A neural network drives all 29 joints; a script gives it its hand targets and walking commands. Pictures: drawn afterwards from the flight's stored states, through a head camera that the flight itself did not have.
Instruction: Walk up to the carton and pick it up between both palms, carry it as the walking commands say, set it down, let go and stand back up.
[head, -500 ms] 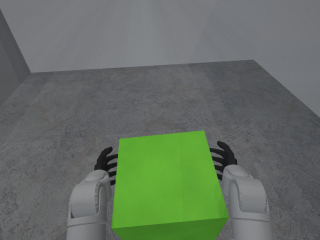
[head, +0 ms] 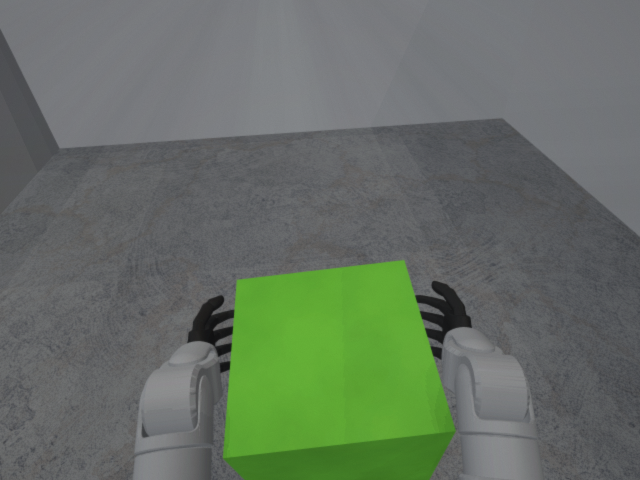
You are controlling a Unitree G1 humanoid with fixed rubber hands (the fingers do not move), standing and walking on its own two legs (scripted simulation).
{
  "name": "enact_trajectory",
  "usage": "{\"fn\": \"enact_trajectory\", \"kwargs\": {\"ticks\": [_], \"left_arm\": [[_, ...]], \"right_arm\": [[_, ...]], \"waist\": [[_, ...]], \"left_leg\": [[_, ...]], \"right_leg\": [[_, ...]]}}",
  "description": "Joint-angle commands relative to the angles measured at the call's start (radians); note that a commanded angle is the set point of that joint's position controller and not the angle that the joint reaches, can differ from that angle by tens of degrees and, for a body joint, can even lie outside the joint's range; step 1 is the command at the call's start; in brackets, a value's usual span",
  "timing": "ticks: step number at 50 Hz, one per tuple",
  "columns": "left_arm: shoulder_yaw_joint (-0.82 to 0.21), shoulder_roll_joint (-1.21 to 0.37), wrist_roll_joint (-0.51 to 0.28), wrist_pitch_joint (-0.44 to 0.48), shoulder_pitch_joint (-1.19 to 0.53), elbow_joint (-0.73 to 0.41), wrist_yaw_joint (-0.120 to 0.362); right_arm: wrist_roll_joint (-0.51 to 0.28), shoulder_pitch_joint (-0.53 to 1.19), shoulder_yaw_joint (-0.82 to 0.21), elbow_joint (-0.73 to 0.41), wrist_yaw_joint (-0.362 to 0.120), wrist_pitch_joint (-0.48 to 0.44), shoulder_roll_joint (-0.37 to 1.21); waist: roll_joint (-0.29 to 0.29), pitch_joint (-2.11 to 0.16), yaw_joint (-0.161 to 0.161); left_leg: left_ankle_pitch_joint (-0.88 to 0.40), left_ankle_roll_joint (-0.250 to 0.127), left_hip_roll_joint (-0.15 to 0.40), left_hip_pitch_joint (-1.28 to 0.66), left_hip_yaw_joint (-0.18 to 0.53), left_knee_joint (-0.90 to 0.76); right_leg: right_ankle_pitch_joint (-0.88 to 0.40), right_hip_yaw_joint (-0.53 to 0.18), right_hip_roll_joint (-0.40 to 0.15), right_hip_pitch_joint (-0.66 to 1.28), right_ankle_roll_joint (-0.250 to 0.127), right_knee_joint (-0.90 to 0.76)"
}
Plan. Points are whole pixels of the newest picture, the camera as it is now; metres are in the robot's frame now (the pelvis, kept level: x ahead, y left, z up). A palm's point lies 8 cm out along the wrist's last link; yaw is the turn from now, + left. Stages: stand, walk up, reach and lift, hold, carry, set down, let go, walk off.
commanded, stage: carry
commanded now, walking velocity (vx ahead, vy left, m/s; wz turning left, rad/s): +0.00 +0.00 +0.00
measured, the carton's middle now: (334, 388) +0.27 -0.01 +0.00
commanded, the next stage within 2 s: none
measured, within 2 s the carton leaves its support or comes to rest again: neither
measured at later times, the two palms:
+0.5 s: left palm (213, 351) +0.28 +0.14 +0.08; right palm (461, 338) +0.28 -0.16 +0.08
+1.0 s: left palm (225, 347) +0.29 +0.13 +0.07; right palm (467, 335) +0.29 -0.17 +0.07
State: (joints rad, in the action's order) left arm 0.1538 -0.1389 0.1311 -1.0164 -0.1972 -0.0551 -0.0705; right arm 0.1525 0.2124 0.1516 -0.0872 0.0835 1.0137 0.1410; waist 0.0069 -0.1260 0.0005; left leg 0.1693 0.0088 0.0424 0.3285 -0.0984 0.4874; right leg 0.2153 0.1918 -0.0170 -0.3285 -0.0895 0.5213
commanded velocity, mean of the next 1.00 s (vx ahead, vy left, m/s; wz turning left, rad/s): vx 0.00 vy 0.00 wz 0.00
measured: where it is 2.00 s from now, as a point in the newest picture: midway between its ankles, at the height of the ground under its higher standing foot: outside the picture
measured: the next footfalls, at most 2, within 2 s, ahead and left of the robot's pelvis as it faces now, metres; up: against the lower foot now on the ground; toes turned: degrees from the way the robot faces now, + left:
none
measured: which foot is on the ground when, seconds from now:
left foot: down 0.00-1.00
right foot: down 0.00-1.00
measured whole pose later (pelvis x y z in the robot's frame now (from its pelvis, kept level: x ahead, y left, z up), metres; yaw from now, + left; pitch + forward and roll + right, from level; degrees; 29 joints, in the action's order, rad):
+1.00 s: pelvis +0.01 -0.02 +0.00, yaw +0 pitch +2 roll +1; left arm 0.16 -0.14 0.14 -0.98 -0.20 -0.03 -0.07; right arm 0.15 0.21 0.15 -0.06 0.08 0.97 0.14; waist 0.00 -0.11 0.00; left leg 0.18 0.04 0.06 0.33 -0.08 0.49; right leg 0.24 0.21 0.00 -0.33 -0.12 0.52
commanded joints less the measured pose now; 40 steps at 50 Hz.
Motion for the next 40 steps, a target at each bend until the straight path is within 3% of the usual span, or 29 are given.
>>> {"fn": "enact_trajectory", "kwargs": {"ticks": [1, 2, 4, 6, 8, 10, 11, 12, 13, 14, 15, 18, 19, 21, 22, 23, 24, 26, 28, 29, 30, 31, 32, 33, 35, 36, 37, 39, 40], "left_arm": [[-0.557, -0.817, -0.262, 0.031, -0.527, -0.062, 0.215], [-0.564, -0.814, -0.284, 0.036, -0.563, -0.094, 0.217], [-0.557, -0.819, -0.269, 0.028, -0.465, -0.025, 0.212], [-0.555, -0.822, -0.262, 0.038, -0.47, -0.048, 0.213], [-0.539, -0.783, -0.258, 0.038, -0.452, -0.075, 0.209], [-0.552, -0.766, -0.253, 0.033, -0.433, -0.097, 0.197], [-0.55, -0.819, -0.262, 0.027, -0.498, -0.051, 0.199], [-0.534, -0.78, -0.256, 0.036, -0.495, -0.079, 0.201], [-0.565, -0.779, -0.267, 0.04, -0.477, -0.093, 0.198], [-0.535, -0.79, -0.246, 0.046, -0.501, -0.054, 0.204], [-0.535, -0.768, -0.251, 0.055, -0.444, -0.077, 0.204], [-0.522, -0.77, -0.238, 0.057, -0.45, -0.067, 0.206], [-0.555, -0.823, -0.27, 0.055, -0.551, -0.093, 0.207], [-0.527, -0.768, -0.26, 0.053, -0.473, -0.095, 0.201], [-0.505, -0.748, -0.23, 0.052, -0.408, -0.012, 0.199], [-0.562, -0.797, -0.276, 0.056, -0.495, -0.121, 0.197], [-0.543, -0.778, -0.27, 0.048, -0.528, -0.113, 0.197], [-0.553, -0.814, -0.258, 0.038, -0.48, -0.077, 0.199], [-0.517, -0.782, -0.229, 0.056, -0.44, -0.014, 0.198], [-0.518, -0.739, -0.224, 0.067, -0.469, -0.065, 0.201], [-0.534, -0.779, -0.248, 0.071, -0.487, -0.078, 0.199], [-0.546, -0.791, -0.236, 0.068, -0.46, -0.076, 0.204], [-0.53, -0.802, -0.224, 0.068, -0.383, -0.027, 0.204], [-0.537, -0.795, -0.237, 0.084, -0.502, -0.112, 0.202], [-0.55, -0.798, -0.231, 0.075, -0.397, -0.053, 0.203], [-0.54, -0.777, -0.244, 0.083, -0.494, -0.127, 0.199], [-0.526, -0.792, -0.232, 0.074, -0.447, -0.035, 0.2], [-0.524, -0.753, -0.244, 0.076, -0.48, -0.092, 0.208], [-0.539, -0.813, -0.255, 0.074, -0.511, -0.062, 0.21]], "right_arm": [[-0.284, 0.518, -0.537, -0.045, -0.231, -0.025, 0.768], [-0.302, 0.537, -0.585, -0.051, -0.232, -0.025, 0.794], [-0.282, 0.449, -0.555, -0.012, -0.226, -0.02, 0.795], [-0.284, 0.486, -0.574, -0.056, -0.225, -0.033, 0.8], [-0.289, 0.452, -0.568, -0.047, -0.238, -0.027, 0.789], [-0.314, 0.49, -0.593, -0.116, -0.23, -0.021, 0.78], [-0.309, 0.529, -0.584, -0.052, -0.229, -0.02, 0.814], [-0.284, 0.482, -0.544, -0.039, -0.226, -0.029, 0.774], [-0.287, 0.418, -0.573, -0.006, -0.228, -0.027, 0.796], [-0.287, 0.506, -0.566, -0.026, -0.227, -0.04, 0.813], [-0.26, 0.402, -0.539, -0.013, -0.225, -0.045, 0.756], [-0.271, 0.428, -0.543, -0.037, -0.229, -0.045, 0.748], [-0.292, 0.486, -0.559, -0.028, -0.227, -0.043, 0.8], [-0.312, 0.523, -0.574, -0.109, -0.217, -0.043, 0.777], [-0.27, 0.407, -0.534, -0.003, -0.214, -0.04, 0.763], [-0.291, 0.458, -0.566, -0.094, -0.213, -0.042, 0.756], [-0.31, 0.495, -0.585, -0.078, -0.22, -0.031, 0.804], [-0.297, 0.484, -0.561, -0.086, -0.22, -0.026, 0.771], [-0.233, 0.383, -0.489, 0.048, -0.212, -0.044, 0.74], [-0.246, 0.454, -0.521, -0.041, -0.215, -0.062, 0.756], [-0.247, 0.402, -0.548, 0.026, -0.22, -0.053, 0.799], [-0.267, 0.462, -0.557, -0.052, -0.22, -0.065, 0.786], [-0.256, 0.431, -0.534, -0.031, -0.221, -0.062, 0.777], [-0.251, 0.435, -0.544, -0.022, -0.225, -0.07, 0.776], [-0.248, 0.396, -0.536, -0.021, -0.217, -0.067, 0.756], [-0.262, 0.463, -0.564, -0.058, -0.224, -0.067, 0.798], [-0.247, 0.403, -0.526, 0.027, -0.228, -0.064, 0.771], [-0.282, 0.493, -0.577, -0.084, -0.224, -0.072, 0.788], [-0.268, 0.487, -0.55, -0.038, -0.221, -0.069, 0.776]], "waist": [[-0.029, -0.175, -0.003], [-0.052, -0.158, -0.003], [-0.001, -0.198, -0.001], [-0.035, -0.169, 0.006], [0.01, -0.192, 0.001], [-0.034, -0.159, 0.0], [-0.027, -0.171, -0.005], [-0.059, -0.149, -0.005], [0.014, -0.194, 0.002], [-0.007, -0.199, -0.009], [-0.052, -0.238, 0.001], [-0.008, -0.148, 0.0], [-0.006, -0.184, 0.004], [-0.075, -0.16, 0.004], [-0.062, -0.182, -0.005], [-0.054, -0.18, 0.004], [-0.04, -0.178, -0.005], [-0.039, -0.183, -0.007], [-0.015, -0.189, 0.001], [-0.013, -0.179, 0.001], [0.007, -0.23, 0.001], [0.045, -0.208, -0.006], [0.004, -0.226, -0.003], [0.048, -0.275, -0.012], [-0.027, -0.215, 0.0], [-0.047, -0.198, -0.002], [-0.006, -0.167, 0.003], [-0.044, -0.135, -0.004], [-0.02, -0.157, 0.0]], "left_leg": [[0.064, -0.021, 0.068, -0.073, 0.081, -0.061], [0.036, -0.019, 0.072, -0.058, 0.085, -0.066], [0.055, -0.025, 0.069, -0.069, 0.088, -0.059], [0.017, -0.01, 0.065, -0.063, 0.075, -0.034], [0.069, -0.023, 0.065, -0.056, 0.085, -0.049], [0.024, -0.021, 0.074, -0.056, 0.09, -0.072], [-0.014, -0.013, 0.072, -0.06, 0.078, -0.048], [0.01, -0.005, 0.06, -0.036, 0.068, -0.034], [-0.009, -0.001, 0.06, -0.066, 0.062, -0.034], [-0.005, -0.006, 0.059, -0.057, 0.071, -0.037], [0.009, -0.01, 0.061, -0.073, 0.081, -0.031], [0.08, -0.003, 0.049, -0.073, 0.065, -0.047], [0.022, -0.01, 0.054, -0.066, 0.063, -0.036], [-0.012, 0.001, 0.065, -0.07, 0.071, -0.038], [0.05, 0.006, 0.038, -0.059, 0.049, -0.014], [0.029, 0.001, 0.048, -0.072, 0.057, -0.021], [0.039, -0.016, 0.054, -0.085, 0.075, -0.044], [-0.004, -0.01, 0.076, -0.085, 0.081, -0.054], [-0.026, -0.005, 0.068, -0.072, 0.069, -0.035], [-0.023, -0.006, 0.068, -0.082, 0.065, -0.032], [-0.033, -0.012, 0.066, -0.1, 0.08, -0.033], [-0.108, -0.009, 0.081, -0.071, 0.081, -0.043], [-0.1, -0.01, 0.082, -0.093, 0.091, -0.04], [-0.152, -0.012, 0.089, -0.108, 0.094, -0.04], [-0.083, -0.014, 0.087, -0.089, 0.087, -0.055], [-0.084, -0.013, 0.08, -0.085, 0.086, -0.051], [-0.028, -0.005, 0.077, -0.1, 0.078, -0.051], [0.036, -0.01, 0.062, -0.054, 0.08, -0.066], [0.023, -0.007, 0.059, -0.106, 0.063, -0.032]], "right_leg": [[0.112, -0.174, -0.142, 0.019, 0.03, -0.172], [0.114, -0.171, -0.138, 0.041, 0.034, -0.177], [0.107, -0.166, -0.139, 0.057, 0.029, -0.166], [0.062, -0.193, -0.155, 0.034, 0.021, -0.192], [0.087, -0.175, -0.141, 0.053, 0.029, -0.177], [0.086, -0.161, -0.14, 0.038, 0.031, -0.169], [-0.001, -0.151, -0.138, 0.065, 0.029, -0.159], [0.032, -0.172, -0.151, 0.053, 0.04, -0.197], [-0.034, -0.175, -0.152, 0.086, 0.018, -0.155], [-0.052, -0.164, -0.149, 0.112, 0.02, -0.141], [-0.063, -0.162, -0.154, 0.123, 0.018, -0.152], [0.2, -0.193, -0.15, 0.005, 0.022, -0.219], [0.134, -0.184, -0.153, 0.042, 0.02, -0.2], [0.09, -0.165, -0.143, 0.045, 0.03, -0.203], [0.14, -0.199, -0.169, 0.069, 0.042, -0.235], [0.089, -0.193, -0.167, 0.055, 0.024, -0.205], [0.135, -0.178, -0.155, 0.033, 0.02, -0.202], [0.065, -0.153, -0.14, 0.044, 0.02, -0.169], [-0.081, -0.147, -0.134, 0.093, 0.024, -0.139], [-0.084, -0.15, -0.144, 0.078, 0.023, -0.137], [-0.073, -0.162, -0.154, 0.086, 0.01, -0.126], [-0.156, -0.129, -0.133, 0.132, 0.018, -0.08], [-0.176, -0.135, -0.131, 0.103, 0.013, -0.083], [-0.151, -0.113, -0.125, 0.146, 0.014, -0.047], [-0.08, -0.109, -0.116, 0.101, 0.026, -0.084], [-0.087, -0.131, -0.129, 0.1, 0.016, -0.098], [-0.028, -0.149, -0.133, 0.058, 0.014, -0.127], [0.125, -0.164, -0.135, 0.046, 0.018, -0.185], [0.133, -0.186, -0.143, 0.011, 0.022, -0.201]]}}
